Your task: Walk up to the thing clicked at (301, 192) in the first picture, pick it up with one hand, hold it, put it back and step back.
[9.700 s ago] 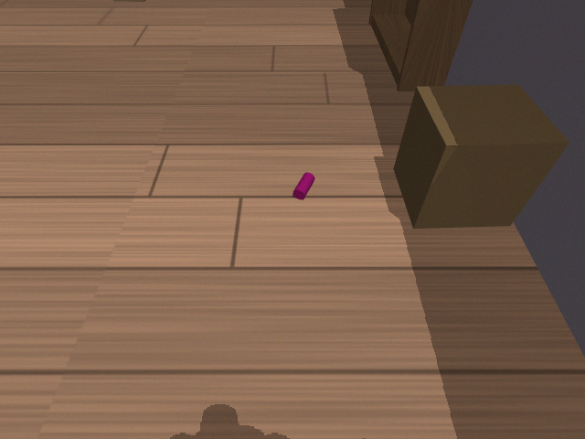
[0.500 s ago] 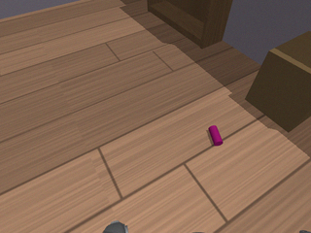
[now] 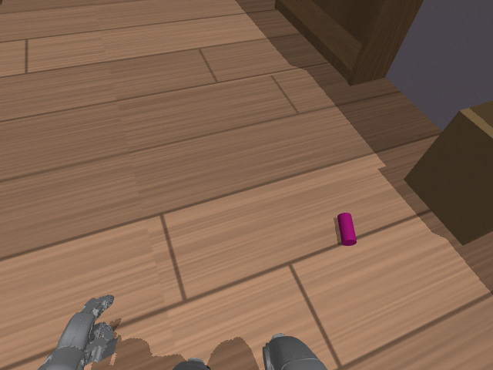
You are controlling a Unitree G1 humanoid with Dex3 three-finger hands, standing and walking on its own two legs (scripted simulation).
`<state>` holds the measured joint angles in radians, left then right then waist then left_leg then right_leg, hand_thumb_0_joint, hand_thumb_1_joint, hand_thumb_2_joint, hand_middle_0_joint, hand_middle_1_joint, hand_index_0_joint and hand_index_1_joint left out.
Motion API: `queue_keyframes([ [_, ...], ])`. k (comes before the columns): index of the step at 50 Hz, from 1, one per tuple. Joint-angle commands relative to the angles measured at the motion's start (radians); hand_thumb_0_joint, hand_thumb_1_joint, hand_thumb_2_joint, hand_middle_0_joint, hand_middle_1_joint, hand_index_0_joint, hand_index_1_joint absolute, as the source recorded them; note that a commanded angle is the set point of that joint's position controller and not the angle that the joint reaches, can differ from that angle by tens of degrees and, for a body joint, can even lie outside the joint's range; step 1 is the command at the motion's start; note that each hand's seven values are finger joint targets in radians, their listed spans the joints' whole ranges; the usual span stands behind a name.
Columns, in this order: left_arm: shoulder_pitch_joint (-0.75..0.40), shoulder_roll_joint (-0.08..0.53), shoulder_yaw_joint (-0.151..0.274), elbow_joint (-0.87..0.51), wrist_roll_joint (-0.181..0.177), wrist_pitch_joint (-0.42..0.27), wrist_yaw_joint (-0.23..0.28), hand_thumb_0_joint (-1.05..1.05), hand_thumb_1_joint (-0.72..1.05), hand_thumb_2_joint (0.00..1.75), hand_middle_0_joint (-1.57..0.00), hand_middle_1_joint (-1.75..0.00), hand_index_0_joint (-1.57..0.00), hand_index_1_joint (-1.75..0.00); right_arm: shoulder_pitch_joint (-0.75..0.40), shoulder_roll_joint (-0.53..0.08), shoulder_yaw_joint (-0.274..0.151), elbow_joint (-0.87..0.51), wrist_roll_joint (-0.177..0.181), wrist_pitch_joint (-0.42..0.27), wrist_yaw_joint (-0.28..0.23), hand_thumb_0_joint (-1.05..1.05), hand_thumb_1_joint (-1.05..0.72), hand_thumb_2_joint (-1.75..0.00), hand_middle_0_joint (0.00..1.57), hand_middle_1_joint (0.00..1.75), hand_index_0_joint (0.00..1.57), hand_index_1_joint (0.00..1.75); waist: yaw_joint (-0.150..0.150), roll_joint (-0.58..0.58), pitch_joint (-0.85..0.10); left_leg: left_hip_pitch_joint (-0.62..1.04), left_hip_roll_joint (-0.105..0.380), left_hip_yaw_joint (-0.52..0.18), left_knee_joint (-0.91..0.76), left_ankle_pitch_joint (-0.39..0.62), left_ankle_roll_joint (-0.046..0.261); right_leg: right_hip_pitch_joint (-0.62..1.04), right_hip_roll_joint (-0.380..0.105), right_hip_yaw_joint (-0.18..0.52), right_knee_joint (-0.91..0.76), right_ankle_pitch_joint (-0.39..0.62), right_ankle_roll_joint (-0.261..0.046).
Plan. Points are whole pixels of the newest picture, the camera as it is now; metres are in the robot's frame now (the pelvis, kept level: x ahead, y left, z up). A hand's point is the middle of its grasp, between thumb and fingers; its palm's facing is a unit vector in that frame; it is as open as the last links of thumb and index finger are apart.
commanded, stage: walk up
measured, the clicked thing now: (346, 229) +0.71 -0.54 -0.73
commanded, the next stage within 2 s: none
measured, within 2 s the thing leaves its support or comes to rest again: neither
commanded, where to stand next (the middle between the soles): +0.09 -0.01 m, yaw +55 degrees
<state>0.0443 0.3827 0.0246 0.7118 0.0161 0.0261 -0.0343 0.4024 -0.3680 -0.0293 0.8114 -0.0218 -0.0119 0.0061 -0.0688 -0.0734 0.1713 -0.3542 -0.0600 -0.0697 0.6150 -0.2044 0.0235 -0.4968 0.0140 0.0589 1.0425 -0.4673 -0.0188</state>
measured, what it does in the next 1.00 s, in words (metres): steps on the spot, turning left: right foot, then left foot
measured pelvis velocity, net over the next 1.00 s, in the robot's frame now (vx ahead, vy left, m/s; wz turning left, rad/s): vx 0.04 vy -0.05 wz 0.73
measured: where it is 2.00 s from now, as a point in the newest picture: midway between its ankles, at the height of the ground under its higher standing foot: outside the picture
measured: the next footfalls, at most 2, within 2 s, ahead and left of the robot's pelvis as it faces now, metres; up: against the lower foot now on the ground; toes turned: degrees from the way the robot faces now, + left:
right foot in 0.16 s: +0.09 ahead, -0.15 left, +0.00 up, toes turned +12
left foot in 0.62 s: -0.04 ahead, +0.07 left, +0.00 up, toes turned +32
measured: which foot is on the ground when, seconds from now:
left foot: down 0.00-0.20, up 0.22-0.60, down 0.62-1.00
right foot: up 0.00-0.14, down 0.16-0.64, up 0.66-0.96, down 0.98-1.00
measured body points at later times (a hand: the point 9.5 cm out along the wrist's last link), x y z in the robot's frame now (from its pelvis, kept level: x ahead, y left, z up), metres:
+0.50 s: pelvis -0.02 -0.08 +0.01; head +0.01 -0.09 +0.46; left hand -0.10 +0.26 -0.07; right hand +0.20 -0.35 -0.11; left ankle -0.06 +0.09 -0.68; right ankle +0.05 -0.16 -0.72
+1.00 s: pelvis +0.04 -0.05 -0.01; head +0.07 -0.02 +0.43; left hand -0.10 +0.24 -0.13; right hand +0.31 -0.25 -0.12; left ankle -0.08 +0.05 -0.72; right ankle +0.19 -0.09 -0.73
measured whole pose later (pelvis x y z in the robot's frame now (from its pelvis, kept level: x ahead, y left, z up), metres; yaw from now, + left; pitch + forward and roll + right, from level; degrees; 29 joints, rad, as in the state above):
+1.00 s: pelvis +0.04 -0.05 -0.01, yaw +42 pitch -2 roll +1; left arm 0.22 0.39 0.05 0.84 0.00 -0.01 -0.03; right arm 0.32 -0.41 -0.03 0.79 0.00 -0.03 -0.01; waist 0.01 -0.03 0.13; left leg -0.28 -0.05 -0.16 0.76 -0.44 -0.03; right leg -0.43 -0.06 -0.03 0.71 -0.23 -0.02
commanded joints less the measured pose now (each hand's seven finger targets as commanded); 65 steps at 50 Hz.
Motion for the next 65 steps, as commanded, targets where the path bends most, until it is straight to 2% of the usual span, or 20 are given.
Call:
queue_keyframes([
  [1, 0.013, 0.175, 0.089, -0.072, -0.011, -0.013, 0.027, 0.0, 0.9, 0.9, -0.2, -0.3, -0.2, -0.3, 0.015, -0.284, -0.105, -0.121, -0.012, -0.023, -0.028, 0.0, -0.9, -0.9, 0.2, 0.3, 0.2, 0.3, 0.051, 0.205, -0.2, 0.091, 0.184, -0.337, -0.181, 0.246, 0.139, 0.034, 0.017, 0.002, -0.111, 0.039, 0.002],
  [6, 0.074, 0.149, 0.092, -0.042, -0.023, -0.034, 0.045, 0.0, 0.9, 0.9, -0.2, -0.3, -0.2, -0.3, -0.058, -0.284, -0.119, -0.202, -0.032, 0.009, -0.011, 0.0, -0.9, -0.9, 0.2, 0.3, 0.2, 0.3, 0.071, 0.271, -0.249, -0.016, 0.138, -0.346, -0.094, 0.295, 0.134, 0.225, 0.071, -0.037, -0.353, 0.094, 0.0],
  [8, 0.155, 0.168, 0.105, -0.01, -0.015, -0.049, 0.056, 0.0, 0.9, 0.9, -0.2, -0.3, -0.2, -0.3, -0.088, -0.23, -0.103, -0.219, -0.021, 0.026, -0.002, 0.0, -0.9, -0.9, 0.2, 0.3, 0.2, 0.3, 0.124, 0.213, -0.271, -0.155, 0.074, -0.282, 0.017, 0.099, 0.064, 0.424, 0.022, 0.006, -0.553, 0.184, -0.034],
  [10, 0.093, 0.309, 0.139, -0.044, 0.021, -0.058, 0.06, 0.0, 0.9, 0.9, -0.2, -0.3, -0.2, -0.3, -0.003, -0.167, -0.083, -0.212, -0.008, 0.031, -0.012, 0.0, -0.9, -0.9, 0.2, 0.3, 0.2, 0.3, 0.091, -0.12, -0.261, -0.403, -0.06, -0.098, 0.372, -0.327, -0.046, 0.469, -0.415, 0.494, -0.713, 0.044, -0.15],
  [11, 0.004, 0.33, 0.147, -0.05, 0.02, -0.052, 0.061, 0.0, 0.9, 0.9, -0.2, -0.3, -0.2, -0.3, 0.001, -0.249, -0.11, -0.193, -0.026, 0.034, -0.024, 0.0, -0.9, -0.9, 0.2, 0.3, 0.2, 0.3, 0.079, -0.1, -0.223, -0.389, 0.035, -0.084, 0.478, -0.311, -0.045, 0.32, -0.514, 0.573, -0.743, -0.054, -0.234],
  [12, -0.028, 0.315, 0.148, -0.051, 0.017, -0.056, 0.056, 0.0, 0.9, 0.9, -0.2, -0.3, -0.2, -0.3, -0.004, -0.286, -0.12, -0.173, -0.021, 0.035, -0.019, 0.0, -0.9, -0.9, 0.2, 0.3, 0.2, 0.3, 0.068, -0.083, -0.173, -0.325, 0.065, -0.089, 0.51, -0.272, -0.04, 0.233, -0.506, 0.562, -0.767, -0.125, -0.263],
  [16, 0.05, 0.263, 0.121, 0.012, 0.013, -0.073, 0.053, 0.0, 0.9, 0.9, -0.2, -0.3, -0.2, -0.3, -0.054, -0.249, -0.119, -0.152, -0.031, 0.033, 0.031, 0.0, -0.9, -0.9, 0.2, 0.3, 0.2, 0.3, 0.055, -0.018, -0.133, -0.282, 0.061, -0.036, 0.497, -0.099, -0.024, 0.24, -0.258, 0.179, -0.706, -0.045, -0.102],
  [24, 0.191, 0.325, 0.154, 0.004, 0.028, -0.07, 0.006, 0.0, 0.9, 0.9, -0.2, -0.3, -0.2, -0.3, -0.142, -0.267, -0.113, -0.118, 0.002, 0.01, 0.042, 0.0, -0.9, -0.9, 0.2, 0.3, 0.2, 0.3, 0.156, -0.172, -0.104, -0.207, 0.089, 0.085, 0.213, -0.259, -0.052, 0.314, -0.336, 0.089, -0.74, -0.175, -0.178],
  [30, 0.152, 0.308, 0.132, -0.019, 0.021, -0.037, -0.014, 0.0, 0.9, 0.9, -0.2, -0.3, -0.2, -0.3, 0.034, -0.257, -0.116, -0.022, 0.024, -0.023, 0.027, 0.0, -0.9, -0.9, 0.2, 0.3, 0.2, 0.3, 0.058, -0.02, -0.197, 0.226, 0.033, 0.175, -0.086, -0.135, -0.016, 0.113, -0.309, -0.138, -0.515, -0.197, -0.101],
  [31, 0.178, 0.253, 0.114, -0.023, 0.018, -0.03, -0.014, 0.0, 0.9, 0.9, -0.2, -0.3, -0.2, -0.3, 0.092, -0.293, -0.129, -0.002, 0.017, -0.032, 0.014, 0.0, -0.9, -0.9, 0.2, 0.3, 0.2, 0.3, 0.021, 0.116, -0.231, 0.389, 0.046, 0.071, -0.164, -0.217, 0.019, -0.022, -0.26, -0.188, -0.326, -0.227, -0.062],
  [32, 0.185, 0.169, 0.086, -0.035, 0.005, -0.023, -0.016, 0.0, 0.9, 0.9, -0.2, -0.3, -0.2, -0.3, 0.095, -0.371, -0.146, -0.018, -0.001, -0.036, -0.004, 0.0, -0.9, -0.9, 0.2, 0.3, 0.2, 0.3, 0.006, 0.331, -0.177, 0.421, 0.233, -0.341, -0.341, -0.523, 0.102, -0.243, -0.124, -0.257, -0.047, -0.171, 0.005],
  [34, 0.142, 0.253, 0.099, -0.042, 0.016, -0.037, -0.007, 0.0, 0.9, 0.9, -0.2, -0.3, -0.2, -0.3, 0.012, -0.445, -0.143, -0.072, 0.011, -0.043, -0.015, 0.0, -0.9, -0.9, 0.2, 0.3, 0.2, 0.3, 0.015, 0.241, -0.062, 0.239, 0.461, -0.713, -0.433, -0.591, 0.279, -0.328, -0.135, -0.049, 0.048, -0.06, 0.017],
  [38, 0.25, 0.262, 0.11, 0.036, 0.005, -0.047, -0.003, 0.0, 0.9, 0.9, -0.2, -0.3, -0.2, -0.3, -0.035, -0.309, -0.09, -0.069, 0.022, -0.068, -0.032, 0.0, -0.9, -0.9, 0.2, 0.3, 0.2, 0.3, 0.083, 0.192, -0.081, 0.245, 0.255, -0.29, -0.23, 0.041, 0.18, -0.193, -0.151, -0.018, -0.05, 0.096, 0.008],
  [45, 0.19, 0.207, 0.095, 0.037, -0.022, -0.05, 0.021, 0.0, 0.9, 0.9, -0.2, -0.3, -0.2, -0.3, -0.092, -0.295, -0.084, -0.103, 0.011, -0.056, -0.039, 0.0, -0.9, -0.9, 0.2, 0.3, 0.2, 0.3, 0.081, 0.295, -0.094, -0.019, 0.183, -0.166, -0.066, 0.696, 0.158, 0.137, -0.066, -0.114, -0.23, 0.193, 0.0],
  [49, 0.255, 0.232, 0.103, 0.075, -0.015, -0.065, 0.038, 0.0, 0.9, 0.9, -0.2, -0.3, -0.2, -0.3, -0.114, -0.247, -0.075, -0.123, 0.035, -0.024, -0.045, 0.0, -0.9, -0.9, 0.2, 0.3, 0.2, 0.3, 0.129, 0.174, -0.197, -0.069, 0.081, -0.139, 0.167, 0.426, 0.068, 0.371, -0.051, -0.089, -0.479, 0.419, -0.046],
  [50, 0.301, 0.278, 0.117, 0.078, -0.005, -0.071, 0.043, 0.0, 0.9, 0.9, -0.2, -0.3, -0.2, -0.3, -0.088, -0.208, -0.063, -0.129, 0.046, -0.024, -0.046, 0.0, -0.9, -0.9, 0.2, 0.3, 0.2, 0.3, 0.148, 0.035, -0.281, -0.136, 0.026, -0.095, 0.323, 0.268, 0.034, 0.493, -0.193, 0.066, -0.515, 0.559, -0.087],
  [51, 0.304, 0.327, 0.128, 0.067, -0.005, -0.072, 0.044, 0.0, 0.9, 0.9, -0.2, -0.3, -0.2, -0.3, -0.046, -0.175, -0.051, -0.128, 0.041, -0.018, -0.054, 0.0, -0.9, -0.9, 0.2, 0.3, 0.2, 0.3, 0.146, -0.114, -0.308, -0.245, -0.052, -0.014, 0.494, -0.21, 0.012, 0.535, -0.429, 0.316, -0.608, 0.586, -0.171],
  [52, 0.211, 0.362, 0.137, 0.047, -0.002, -0.067, 0.042, 0.0, 0.9, 0.9, -0.2, -0.3, -0.2, -0.3, -0.019, -0.232, -0.076, -0.104, 0.029, -0.005, -0.067, 0.0, -0.9, -0.9, 0.2, 0.3, 0.2, 0.3, 0.115, -0.173, -0.338, -0.237, 0.003, -0.005, 0.612, -0.463, 0.011, 0.471, -0.553, 0.498, -0.642, 0.469, -0.287],
  [57, 0.121, 0.268, 0.105, 0.062, 0.016, -0.053, 0.049, 0.0, 0.9, 0.9, -0.2, -0.3, -0.2, -0.3, -0.058, -0.235, -0.089, -0.041, 0.02, 0.007, -0.024, 0.0, -0.9, -0.9, 0.2, 0.3, 0.2, 0.3, 0.102, -0.146, -0.171, -0.166, 0.053, 0.03, 0.483, -0.261, -0.006, 0.216, -0.283, 0.091, -0.632, 0.101, -0.162],
  [65, 0.058, 0.297, 0.112, 0.057, 0.003, -0.03, 0.03, 0.0, 0.9, 0.9, -0.2, -0.3, -0.2, -0.3, -0.061, -0.236, -0.084, 0.025, 0.006, -0.004, -0.004, 0.0, -0.9, -0.9, 0.2, 0.3, 0.2, 0.3, 0.077, -0.128, -0.198, 0.05, 0.041, 0.143, 0.066, -0.164, -0.014, 0.134, -0.343, 0.023, -0.571, -0.008, -0.16],
])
